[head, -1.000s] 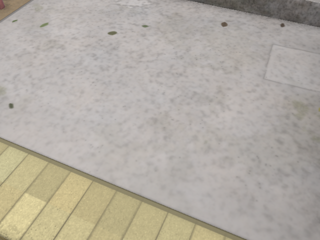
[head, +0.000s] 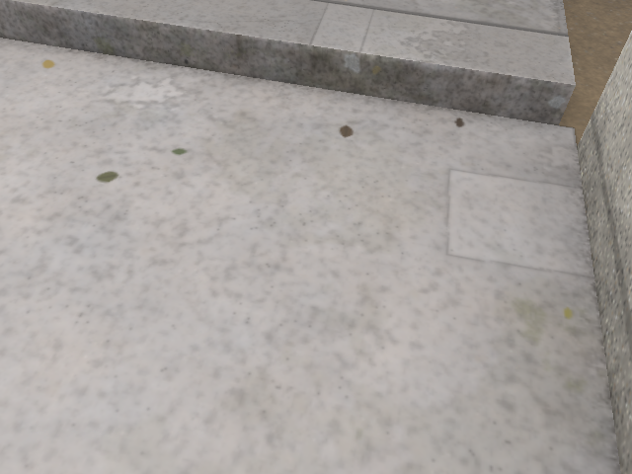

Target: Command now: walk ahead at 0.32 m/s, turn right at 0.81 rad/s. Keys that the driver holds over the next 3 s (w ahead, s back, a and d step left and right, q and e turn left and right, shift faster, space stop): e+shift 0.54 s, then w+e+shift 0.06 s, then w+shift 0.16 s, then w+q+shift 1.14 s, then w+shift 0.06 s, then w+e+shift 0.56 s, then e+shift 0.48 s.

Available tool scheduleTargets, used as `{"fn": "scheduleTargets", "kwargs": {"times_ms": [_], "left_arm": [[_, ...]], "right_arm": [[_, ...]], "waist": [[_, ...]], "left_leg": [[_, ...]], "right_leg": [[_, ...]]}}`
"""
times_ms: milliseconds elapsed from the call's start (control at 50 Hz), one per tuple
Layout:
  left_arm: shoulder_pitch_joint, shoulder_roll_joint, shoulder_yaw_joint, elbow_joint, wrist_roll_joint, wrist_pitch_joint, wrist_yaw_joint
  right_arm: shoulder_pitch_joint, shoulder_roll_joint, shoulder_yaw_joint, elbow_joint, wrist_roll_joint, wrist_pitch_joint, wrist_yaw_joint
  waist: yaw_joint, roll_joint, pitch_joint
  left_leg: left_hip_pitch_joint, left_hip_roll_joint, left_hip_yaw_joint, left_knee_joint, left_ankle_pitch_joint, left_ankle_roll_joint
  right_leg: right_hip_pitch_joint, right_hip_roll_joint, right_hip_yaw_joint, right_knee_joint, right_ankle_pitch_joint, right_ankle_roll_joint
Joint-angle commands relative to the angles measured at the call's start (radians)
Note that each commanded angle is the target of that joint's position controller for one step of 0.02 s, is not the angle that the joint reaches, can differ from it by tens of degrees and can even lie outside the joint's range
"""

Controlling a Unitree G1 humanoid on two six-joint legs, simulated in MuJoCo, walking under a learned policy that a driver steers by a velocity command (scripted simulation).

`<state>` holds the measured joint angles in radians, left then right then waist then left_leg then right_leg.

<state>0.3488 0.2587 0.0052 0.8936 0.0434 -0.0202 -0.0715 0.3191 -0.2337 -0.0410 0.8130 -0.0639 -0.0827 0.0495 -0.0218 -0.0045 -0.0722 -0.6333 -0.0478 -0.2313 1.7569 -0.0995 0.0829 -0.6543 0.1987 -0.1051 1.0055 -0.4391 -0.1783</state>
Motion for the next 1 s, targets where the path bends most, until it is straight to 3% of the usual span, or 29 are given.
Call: {"fn": "scheduleTargets", "kwargs": {"times_ms": [20, 40, 80, 100, 160, 200, 280, 320, 340, 360, 380, 400, 420, 440, 480, 500, 520, 540, 560, 620, 660, 740, 760, 800, 820, 840, 860, 920, 1000], "left_arm": [[-0.091, -0.066, -0.036, 0.048, 0.018, -0.096, -0.057], [-0.118, -0.027, -0.021, 0.018, -0.011, -0.121, -0.056], [-0.07, 0.044, -0.004, 0.003, 0.007, -0.158, -0.026], [0.025, 0.07, 0.003, 0.021, 0.028, -0.168, -0.001], [0.184, 0.121, 0.036, 0.005, 0.022, -0.156, 0.045], [0.187, 0.116, 0.045, -0.051, 0.001, -0.149, 0.05], [0.109, 0.143, 0.083, -0.13, -0.052, -0.138, 0.037], [-0.006, 0.191, 0.11, -0.194, -0.046, -0.124, 0.022], [-0.036, 0.166, 0.101, -0.209, -0.045, -0.125, 0.007], [0.076, 0.001, 0.055, -0.209, -0.037, -0.131, -0.018], [0.294, -0.132, 0.023, -0.218, -0.02, -0.137, -0.014], [0.252, 0.059, 0.063, -0.211, -0.003, -0.115, -0.005], [0.153, 0.142, 0.09, -0.199, -0.002, -0.076, 0.024], [0.11, 0.16, 0.095, -0.207, 0.005, -0.053, 0.049], [0.0, 0.08, 0.058, -0.231, 0.036, -0.06, 0.037], [-0.108, 0.12, 0.091, -0.319, -0.117, 0.02, 0.074], [-0.128, 0.091, 0.07, -0.339, -0.119, 0.049, 0.092], [-0.124, 0.076, 0.065, -0.358, -0.105, 0.066, 0.1], [0.049, -0.042, -0.015, -0.244, 0.047, 0.004, 0.008], [-0.046, 0.09, 0.055, -0.248, 0.015, -0.047, -0.062], [-0.156, 0.1, 0.058, -0.283, -0.004, -0.049, -0.043], [-0.107, 0.073, 0.06, -0.237, 0.009, -0.062, -0.016], [-0.136, 0.071, 0.065, -0.304, -0.013, -0.005, -0.006], [0.087, 0.088, 0.072, -0.198, -0.016, 0.014, 0.0], [0.245, 0.138, 0.089, -0.151, -0.01, 0.001, 0.013], [0.203, 0.242, 0.102, -0.223, -0.013, -0.012, 0.048], [0.195, 0.23, 0.112, -0.227, -0.02, -0.018, 0.085], [0.004, 0.138, 0.079, -0.243, -0.029, -0.063, 0.087], [-0.013, 0.024, 0.044, -0.181, -0.001, -0.084, 0.071]], "right_arm": [[-0.052, 0.002, 0.037, -0.159, -0.015, 0.0, -0.056], [-0.078, -0.037, 0.032, -0.182, -0.004, -0.007, -0.061], [-0.174, -0.089, 0.016, -0.225, 0.032, -0.037, -0.075], [-0.218, -0.084, 0.017, -0.23, 0.047, -0.051, -0.076], [-0.355, -0.024, 0.031, -0.303, 0.054, -0.049, -0.059], [-0.373, 0.003, 0.033, -0.321, 0.048, -0.029, -0.045], [-0.4, -0.052, 0.0, -0.326, 0.048, -0.006, -0.065], [-0.224, -0.085, -0.022, -0.25, 0.07, -0.01, -0.081], [-0.064, -0.1, -0.036, -0.201, 0.088, -0.024, -0.088], [0.093, -0.13, -0.038, -0.157, 0.092, -0.045, -0.101], [0.048, -0.201, -0.035, -0.194, 0.033, -0.055, -0.085], [-0.067, -0.167, -0.05, -0.237, -0.014, -0.053, -0.076], [-0.171, -0.145, -0.06, -0.244, 0.032, -0.058, -0.079], [-0.289, -0.06, -0.035, -0.267, 0.084, -0.059, -0.085], [-0.362, -0.041, -0.026, -0.278, 0.082, -0.051, -0.113], [-0.299, -0.11, -0.039, -0.222, 0.063, 0.0, -0.122], [-0.256, -0.117, -0.043, -0.201, 0.048, 0.022, -0.13], [-0.236, -0.137, -0.045, -0.191, 0.037, 0.037, -0.133], [-0.227, -0.038, -0.028, -0.206, 0.026, -0.02, -0.138], [-0.193, -0.157, -0.059, -0.183, 0.022, -0.072, -0.125], [-0.113, -0.167, -0.06, -0.152, 0.021, -0.066, -0.127], [-0.139, -0.157, -0.049, -0.158, 0.035, -0.059, -0.096], [-0.066, -0.261, -0.08, -0.1, 0.039, -0.014, -0.06], [-0.084, -0.172, -0.065, -0.09, 0.021, 0.033, -0.042], [-0.159, -0.051, -0.03, -0.118, 0.014, 0.043, -0.028], [-0.241, 0.028, -0.007, -0.182, 0.028, 0.042, -0.027], [-0.368, -0.047, -0.023, -0.246, 0.03, 0.029, -0.027], [-0.188, -0.113, -0.049, -0.17, 0.042, 0.018, 0.005], [-0.151, -0.102, -0.057, -0.132, 0.035, 0.062, 0.004]], "waist": [[-0.151, 0.118, 0.037], [-0.147, 0.063, 0.028], [-0.124, -0.022, -0.018], [-0.087, -0.03, -0.032], [-0.01, -0.113, -0.039], [-0.009, -0.098, -0.024], [-0.034, -0.109, 0.044], [-0.085, -0.079, 0.019], [-0.139, -0.038, -0.055], [-0.107, 0.126, -0.304], [0.043, 0.378, -0.452], [0.026, 0.217, -0.291], [0.026, 0.166, -0.125], [0.065, 0.118, -0.11], [0.072, 0.13, -0.053], [0.058, 0.046, 0.076], [0.037, 0.04, 0.068], [0.032, 0.077, 0.06], [0.027, 0.131, -0.159], [-0.02, 0.116, 0.021], [-0.051, 0.096, 0.037], [-0.023, 0.123, 0.052], [0.009, 0.176, -0.023], [0.114, 0.034, 0.056], [0.209, -0.229, 0.085], [0.206, -0.31, 0.136], [0.239, -0.151, 0.175], [0.061, -0.151, 0.14], [0.026, -0.117, 0.197]], "left_leg": [[-0.393, 0.039, 0.008, 0.134, -0.031, 0.049], [-0.317, 0.06, 0.07, -0.018, -0.122, 0.026], [-0.144, 0.072, 0.169, -0.227, -0.111, -0.039], [-0.107, 0.067, 0.191, -0.282, -0.115, -0.072], [-0.096, 0.023, 0.228, -0.511, -0.121, -0.15], [-0.062, 0.004, 0.199, -0.672, -0.054, -0.179], [0.039, -0.011, 0.145, -1.036, 0.024, -0.187], [0.329, -0.017, 0.158, -1.231, 0.084, -0.164], [0.552, 0.022, 0.166, -1.321, 0.203, -0.096], [0.908, 0.22, 0.04, -1.227, 0.634, 0.089], [1.16, 0.537, -0.297, -1.216, 1.254, 0.446], [0.964, 0.642, -0.45, -1.322, 1.065, 0.454], [0.707, 0.549, -0.306, -1.363, 0.753, 0.336], [0.515, 0.457, -0.142, -1.451, 0.462, 0.219], [0.333, 0.335, 0.051, -1.523, 0.393, 0.176], [0.343, 0.291, 0.146, -1.486, 0.328, 0.092], [0.343, 0.278, 0.2, -1.5, 0.304, 0.091], [0.355, 0.291, 0.218, -1.513, 0.267, 0.112], [0.318, 0.305, 0.198, -1.615, 0.011, 0.133], [0.385, 0.365, 0.179, -1.677, -0.455, 0.058], [0.472, 0.415, 0.164, -1.665, -0.445, 0.048], [0.43, 0.392, 0.232, -1.62, -0.462, 0.06], [0.375, 0.365, 0.328, -1.571, -0.511, 0.048], [0.068, 0.24, 0.42, -1.35, -0.653, 0.006], [-0.201, 0.128, 0.483, -0.901, -0.573, -0.017], [-0.453, 0.086, 0.328, -0.705, -0.451, -0.027], [-0.503, 0.1, 0.121, -0.654, -0.287, -0.021], [-0.356, 0.115, 0.107, -0.671, -0.071, -0.07], [-0.082, 0.106, 0.272, -0.712, 0.025, -0.081]], "right_leg": [[0.13, -0.225, 0.576, -0.548, 0.421, 0.026], [0.092, -0.187, 0.463, -0.584, 0.496, 0.046], [0.05, -0.131, 0.412, -0.628, 0.621, 0.117], [0.079, -0.123, 0.406, -0.613, 0.708, 0.157], [0.271, -0.109, 0.425, -0.606, 0.842, 0.182], [0.344, -0.119, 0.498, -0.594, 0.834, 0.142], [0.442, -0.182, 0.667, -0.535, 0.864, 0.076], [0.359, -0.153, 0.696, -0.448, 0.948, 0.123], [0.314, -0.117, 0.703, -0.34, 0.967, 0.146], [0.263, -0.009, 0.577, -0.08, 0.624, 0.19], [-0.037, 0.135, 0.424, 0.244, -0.333, 0.259], [-0.174, 0.006, 0.337, 0.391, -0.356, 0.282], [-0.14, -0.108, 0.274, 0.494, -0.237, 0.302], [-0.039, -0.179, 0.24, 0.444, -0.136, 0.303], [0.074, -0.215, 0.152, 0.452, -0.05, 0.286], [-0.031, -0.249, 0.159, 0.396, 0.052, 0.277], [-0.034, -0.256, 0.141, 0.331, 0.096, 0.276], [-0.022, -0.274, 0.138, 0.261, 0.113, 0.282], [0.162, -0.255, 0.082, 0.275, 0.107, 0.288], [0.035, -0.282, 0.095, 0.181, 0.129, 0.241], [0.004, -0.309, 0.129, 0.031, 0.104, 0.212], [0.222, -0.272, 0.083, -0.175, 0.032, 0.165], [0.341, -0.237, 0.019, -0.392, -0.086, 0.132], [0.714, -0.133, -0.078, -0.558, 0.011, 0.099], [0.879, -0.343, 0.24, -0.678, -0.17, 0.068], [0.832, -0.56, 0.575, -0.813, -0.406, 0.031], [0.701, -0.643, 0.697, -0.891, -0.467, -0.021], [0.652, -0.527, 0.39, -0.931, -0.155, 0.057], [0.457, -0.355, -0.015, -0.947, 0.246, 0.044]]}}
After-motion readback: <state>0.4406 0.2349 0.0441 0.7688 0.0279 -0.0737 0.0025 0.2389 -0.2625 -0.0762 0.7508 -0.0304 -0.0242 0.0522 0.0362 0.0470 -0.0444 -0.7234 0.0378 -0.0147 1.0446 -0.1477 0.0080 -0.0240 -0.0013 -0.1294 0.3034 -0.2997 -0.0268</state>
